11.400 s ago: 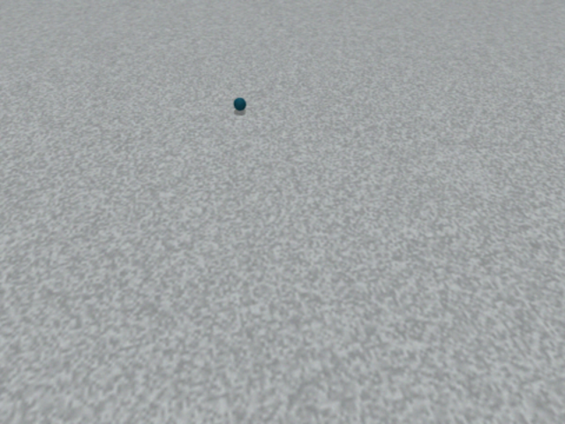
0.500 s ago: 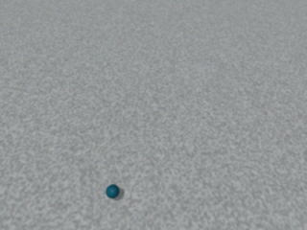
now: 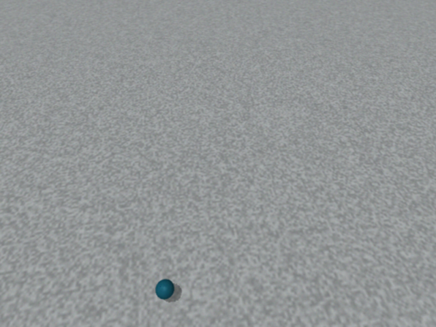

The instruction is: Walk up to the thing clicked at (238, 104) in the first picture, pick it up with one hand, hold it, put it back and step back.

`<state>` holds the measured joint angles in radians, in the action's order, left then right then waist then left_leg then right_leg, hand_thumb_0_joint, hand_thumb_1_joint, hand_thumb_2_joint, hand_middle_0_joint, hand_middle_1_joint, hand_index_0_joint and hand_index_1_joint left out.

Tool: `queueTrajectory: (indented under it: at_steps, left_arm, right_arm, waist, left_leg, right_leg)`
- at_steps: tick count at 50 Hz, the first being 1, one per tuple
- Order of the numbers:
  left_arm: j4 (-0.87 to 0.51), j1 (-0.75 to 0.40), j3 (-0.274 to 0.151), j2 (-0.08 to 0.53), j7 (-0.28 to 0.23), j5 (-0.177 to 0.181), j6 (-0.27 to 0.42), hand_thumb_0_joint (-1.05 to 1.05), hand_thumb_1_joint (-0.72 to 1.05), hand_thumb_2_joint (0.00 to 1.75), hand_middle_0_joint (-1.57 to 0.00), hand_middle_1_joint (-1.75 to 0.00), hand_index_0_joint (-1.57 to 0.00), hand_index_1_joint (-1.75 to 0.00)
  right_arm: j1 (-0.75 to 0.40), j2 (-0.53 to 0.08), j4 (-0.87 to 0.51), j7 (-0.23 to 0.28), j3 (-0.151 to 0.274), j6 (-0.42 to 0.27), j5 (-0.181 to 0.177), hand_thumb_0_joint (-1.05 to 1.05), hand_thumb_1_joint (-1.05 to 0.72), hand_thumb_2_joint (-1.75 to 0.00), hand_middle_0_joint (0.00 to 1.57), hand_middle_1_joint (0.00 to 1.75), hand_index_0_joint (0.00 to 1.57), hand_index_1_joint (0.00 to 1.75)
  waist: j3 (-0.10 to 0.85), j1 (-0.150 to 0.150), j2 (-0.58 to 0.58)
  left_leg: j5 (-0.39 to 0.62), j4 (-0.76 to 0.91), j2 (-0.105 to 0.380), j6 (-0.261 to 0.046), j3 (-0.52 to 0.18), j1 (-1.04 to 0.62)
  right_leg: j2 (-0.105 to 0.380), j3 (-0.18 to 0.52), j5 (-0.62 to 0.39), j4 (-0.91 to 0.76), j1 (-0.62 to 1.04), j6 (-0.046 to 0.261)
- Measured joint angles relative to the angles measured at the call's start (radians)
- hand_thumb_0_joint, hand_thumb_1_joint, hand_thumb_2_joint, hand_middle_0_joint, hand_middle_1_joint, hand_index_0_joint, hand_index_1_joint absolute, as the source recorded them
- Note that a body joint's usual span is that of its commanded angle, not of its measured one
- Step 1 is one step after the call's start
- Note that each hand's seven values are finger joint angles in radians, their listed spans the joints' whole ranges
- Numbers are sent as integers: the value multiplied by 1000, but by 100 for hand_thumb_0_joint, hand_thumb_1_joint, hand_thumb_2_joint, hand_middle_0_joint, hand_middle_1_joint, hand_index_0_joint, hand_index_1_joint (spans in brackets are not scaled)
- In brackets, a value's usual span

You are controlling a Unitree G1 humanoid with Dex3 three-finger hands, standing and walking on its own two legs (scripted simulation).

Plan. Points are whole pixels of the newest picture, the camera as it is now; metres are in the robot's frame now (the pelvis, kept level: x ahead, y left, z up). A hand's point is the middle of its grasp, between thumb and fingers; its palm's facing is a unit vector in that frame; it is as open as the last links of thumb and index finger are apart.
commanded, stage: walk up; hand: left
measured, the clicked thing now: (164, 289) +0.43 +0.24 -0.74
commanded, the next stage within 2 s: stand in 0.74 s
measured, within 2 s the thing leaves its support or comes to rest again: neither
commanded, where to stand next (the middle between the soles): +0.03 +0.01 m, yaw -1 degrees
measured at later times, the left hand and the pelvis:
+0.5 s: hand out of the picture +0.07 +0.27 -0.15, palm faces -0.04 -0.94 -0.35, open 7.4 cm; pelvis +0.00 +0.01 +0.00, yaw -1 degrees
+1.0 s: hand out of the picture +0.07 +0.26 -0.15, palm faces -0.04 -0.94 -0.34, open 7.4 cm; pelvis +0.00 +0.01 +0.00, yaw +0 degrees
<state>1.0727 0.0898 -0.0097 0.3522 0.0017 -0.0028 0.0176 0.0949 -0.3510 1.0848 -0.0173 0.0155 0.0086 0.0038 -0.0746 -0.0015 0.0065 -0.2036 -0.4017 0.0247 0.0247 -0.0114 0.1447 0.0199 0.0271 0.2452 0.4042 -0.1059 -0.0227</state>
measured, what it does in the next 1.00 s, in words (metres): stands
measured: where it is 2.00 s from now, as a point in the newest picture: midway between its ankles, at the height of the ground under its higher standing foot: outside the picture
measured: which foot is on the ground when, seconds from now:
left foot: down 0.00-1.00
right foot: down 0.00-1.00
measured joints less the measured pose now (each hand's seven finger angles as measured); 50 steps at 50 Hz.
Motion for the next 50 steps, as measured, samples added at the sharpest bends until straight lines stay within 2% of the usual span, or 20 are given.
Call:
queueTrajectory:
  at_steps: [8, 25, 50]
  left_arm:
    - [25, -21, 1, 9, 2, -5, -3, 1, 90, 90, -21, -30, -21, -30]
    - [66, 18, 5, 4, 2, -11, -7, 1, 90, 90, -21, -30, -21, -30]
    - [48, 24, 9, 1, 5, -10, -6, 1, 90, 90, -21, -30, -21, -30]
  right_arm:
    - [-9, 3, 21, 0, 6, -2, 4, 0, -90, -90, 21, 30, 20, 30]
    - [8, 5, 38, -2, 14, 4, 3, 1, -90, -90, 21, 30, 20, 30]
    - [-5, -1, 42, 5, -3, -13, 2, 0, -90, -90, 21, 30, 20, 30]
  waist:
    - [14, 7, -9]
    - [7, 5, -7]
    - [9, 6, -6]
  left_leg:
    - [22, 42, -4, -7, 12, -20]
    - [31, 57, -12, -14, 16, -19]
    - [36, 69, -3, -5, 7, -14]
  right_leg:
    - [5, 11, -28, -47, 19, -8]
    - [14, 14, -38, -63, 18, -16]
    - [5, 5, -45, -84, 18, -10]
